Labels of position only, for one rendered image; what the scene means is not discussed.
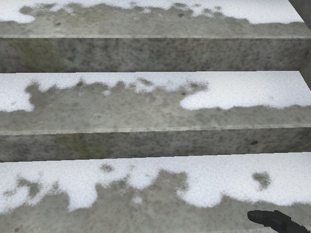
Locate right robot hand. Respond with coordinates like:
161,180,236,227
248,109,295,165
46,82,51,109
247,210,310,233

